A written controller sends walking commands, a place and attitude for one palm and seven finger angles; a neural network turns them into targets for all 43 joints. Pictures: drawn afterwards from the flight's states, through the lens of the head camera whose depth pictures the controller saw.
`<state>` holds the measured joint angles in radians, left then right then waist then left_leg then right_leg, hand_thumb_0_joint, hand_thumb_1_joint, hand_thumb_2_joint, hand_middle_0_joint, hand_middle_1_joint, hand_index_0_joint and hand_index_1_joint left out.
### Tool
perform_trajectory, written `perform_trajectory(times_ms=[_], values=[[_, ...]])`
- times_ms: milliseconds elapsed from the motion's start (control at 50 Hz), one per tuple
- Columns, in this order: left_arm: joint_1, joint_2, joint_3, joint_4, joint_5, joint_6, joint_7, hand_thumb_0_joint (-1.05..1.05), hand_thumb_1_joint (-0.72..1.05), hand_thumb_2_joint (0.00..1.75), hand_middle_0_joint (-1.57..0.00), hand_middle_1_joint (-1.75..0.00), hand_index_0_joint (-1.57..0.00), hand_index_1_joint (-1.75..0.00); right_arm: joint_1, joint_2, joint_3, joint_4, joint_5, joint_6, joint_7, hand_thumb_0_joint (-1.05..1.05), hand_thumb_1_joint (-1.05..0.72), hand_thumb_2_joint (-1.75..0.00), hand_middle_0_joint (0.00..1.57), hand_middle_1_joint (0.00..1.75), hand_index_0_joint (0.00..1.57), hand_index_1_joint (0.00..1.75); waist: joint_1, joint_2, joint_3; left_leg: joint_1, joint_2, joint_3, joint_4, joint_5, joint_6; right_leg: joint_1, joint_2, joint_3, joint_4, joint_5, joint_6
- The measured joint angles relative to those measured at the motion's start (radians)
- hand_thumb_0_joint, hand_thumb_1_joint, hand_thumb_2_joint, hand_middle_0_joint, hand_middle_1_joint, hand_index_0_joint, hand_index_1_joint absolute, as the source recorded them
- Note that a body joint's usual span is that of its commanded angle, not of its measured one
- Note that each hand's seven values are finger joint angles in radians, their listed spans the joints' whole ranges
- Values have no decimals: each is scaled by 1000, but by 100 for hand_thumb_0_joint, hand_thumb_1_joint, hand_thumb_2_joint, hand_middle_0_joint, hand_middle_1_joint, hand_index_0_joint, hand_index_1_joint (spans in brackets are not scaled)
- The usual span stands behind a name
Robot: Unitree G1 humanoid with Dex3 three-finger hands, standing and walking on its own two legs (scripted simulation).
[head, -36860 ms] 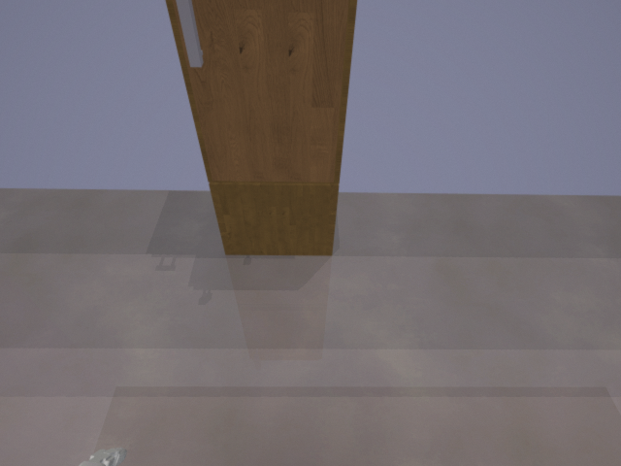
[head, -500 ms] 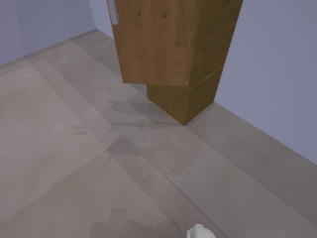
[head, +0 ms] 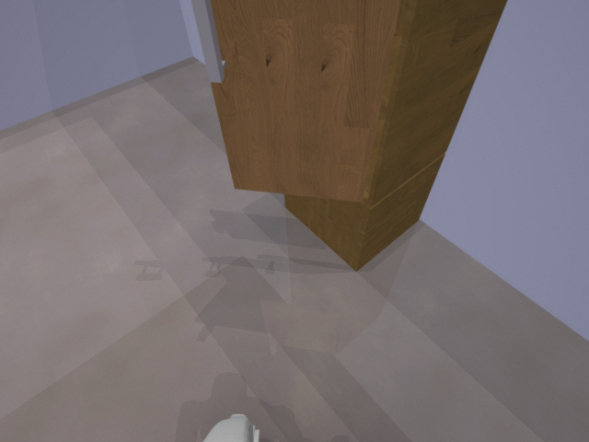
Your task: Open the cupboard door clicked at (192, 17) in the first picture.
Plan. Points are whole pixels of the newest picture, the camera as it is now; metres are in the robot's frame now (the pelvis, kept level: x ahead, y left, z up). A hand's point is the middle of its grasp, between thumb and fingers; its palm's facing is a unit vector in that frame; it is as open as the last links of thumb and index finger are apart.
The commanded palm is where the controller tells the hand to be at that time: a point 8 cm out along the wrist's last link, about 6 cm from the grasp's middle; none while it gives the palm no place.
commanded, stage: take the last steps up to it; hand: left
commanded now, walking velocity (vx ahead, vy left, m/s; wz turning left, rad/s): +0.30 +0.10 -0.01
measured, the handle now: (212, 36) +0.82 +0.24 +0.14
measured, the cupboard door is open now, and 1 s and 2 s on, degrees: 41 41 41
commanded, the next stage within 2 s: come to a stop and stand still in 0.38 s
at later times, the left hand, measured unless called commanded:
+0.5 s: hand (176, 339) +0.30 +0.25 -0.17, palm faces -0.03 -0.97 -0.24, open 7.3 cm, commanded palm none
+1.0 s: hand (171, 333) +0.32 +0.28 -0.19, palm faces +0.01 -0.98 -0.20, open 7.3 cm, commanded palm none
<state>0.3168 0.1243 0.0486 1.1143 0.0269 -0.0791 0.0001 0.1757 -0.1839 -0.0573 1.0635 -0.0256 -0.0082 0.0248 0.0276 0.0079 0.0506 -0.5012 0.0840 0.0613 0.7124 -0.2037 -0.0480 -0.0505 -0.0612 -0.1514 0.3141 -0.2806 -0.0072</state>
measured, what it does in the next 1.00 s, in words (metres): walks ahead: left foot, then right foot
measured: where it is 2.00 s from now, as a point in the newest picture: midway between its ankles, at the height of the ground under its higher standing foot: outside the picture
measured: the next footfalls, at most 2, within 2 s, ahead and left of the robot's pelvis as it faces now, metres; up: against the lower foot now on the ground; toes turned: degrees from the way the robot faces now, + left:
left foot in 0.12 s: +0.17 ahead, +0.15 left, +0.00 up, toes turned +7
right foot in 0.56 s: +0.30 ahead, -0.06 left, +0.00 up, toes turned -10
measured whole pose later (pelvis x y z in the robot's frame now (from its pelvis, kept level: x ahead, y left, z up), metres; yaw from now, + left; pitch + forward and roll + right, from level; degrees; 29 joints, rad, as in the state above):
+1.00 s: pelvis +0.24 +0.09 -0.01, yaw -3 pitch +0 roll -1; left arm 0.17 0.20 0.07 1.03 0.02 0.06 0.03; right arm 0.19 -0.15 -0.04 1.02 -0.03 0.02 -0.03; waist 0.00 -0.04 0.06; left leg -0.28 0.02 0.07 0.54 -0.27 0.03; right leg -0.37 -0.03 -0.02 0.87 -0.49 0.01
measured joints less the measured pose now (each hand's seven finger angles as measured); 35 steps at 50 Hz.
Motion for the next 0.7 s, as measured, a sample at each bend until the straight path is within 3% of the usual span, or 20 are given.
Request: perform_trajectory(times_ms=[100, 140, 200, 260, 360, 500, 560, 580, 640, 700], values=[[66, -9, -1, 39, 2, 16, 1, 0, 91, 90, -20, -30, -20, -30, -59, 1, 8, -25, -1, -21, 7, 1, -92, -90, 20, 30, 19, 30, 26, -28, 8, 104, -51, 50, -180, -3, 33, 41, -41, 0, 89, -115, 54], [77, -7, -2, 52, -5, 32, -2, 0, 91, 90, -20, -30, -20, -30, -73, 4, 7, -42, -9, -46, -2, 1, -92, -90, 20, 30, 19, 30, 15, -37, 17, 121, -65, 61, -171, 44, 73, -25, -64, 15, 298, -191, 44], [41, 8, -1, 51, -7, 57, 3, 1, 91, 90, -20, -30, -20, -30, -67, 21, 14, -62, -11, -59, -21, 0, -92, -90, 20, 30, 19, 30, 13, -55, 39, 156, -79, 85, -125, -39, 106, -209, -51, 88, 725, -224, 3], [-17, 19, 7, 21, -3, 64, 1, 1, 91, 90, -20, -30, -20, -29, -25, 32, 19, -58, -7, -62, -37, 0, -92, -90, 20, 30, 19, 30, 7, -48, 39, 230, -91, 98, -197, -42, 106, -357, -44, 92, 883, -142, -1], [-108, 42, 19, -50, 4, 66, 5, 2, 93, 90, -20, -30, -20, -29, 61, 11, 13, -27, -5, -59, -48, -1, -95, -90, 21, 30, 20, 30, -10, -31, 24, 342, -111, 112, -329, -27, 118, -481, -53, 78, 755, -40, 13], [-186, 65, 16, -106, 2, 63, -3, 1, 93, 90, -20, -30, -20, -29, 169, 11, 25, 37, -12, -28, -38, 0, -93, -90, 20, 30, 20, 30, -45, -4, 15, 432, -111, 118, -344, -99, 97, -409, -36, 66, 416, 26, 2], [-192, 64, 5, -113, 2, 46, 1, 1, 92, 90, -20, -30, -20, -29, 202, 21, 34, 60, -5, -16, -40, 0, -92, -90, 20, 30, 20, 30, -55, 1, 10, 431, -96, 121, -249, -183, 75, -312, -12, 54, 274, 113, -8], [-196, 57, 1, -108, 0, 36, 6, 1, 92, 90, -20, -30, -20, -29, 199, 21, 35, 69, 1, -9, -40, 0, -92, -90, 20, 30, 19, 30, -56, 13, 13, 408, -79, 112, -184, -211, 65, -305, 0, 50, 278, 75, -16], [-204, 32, -23, -96, -6, 30, 20, 0, 91, 90, -20, -30, -20, -29, 166, 25, 34, 69, 21, 21, -47, 1, -92, -90, 20, 30, 19, 30, -73, 30, 27, 305, -71, 33, 38, -337, 29, -281, 11, 35, 272, 21, -32], [-208, 13, -30, -88, -5, 52, 32, 0, 91, 90, -20, -30, -20, -29, 118, 39, 31, 53, 28, 40, -49, 1, -92, -90, 20, 30, 19, 30, -72, 8, 37, 234, -68, -5, 104, -350, 16, -253, 5, 38, 223, 41, -25]])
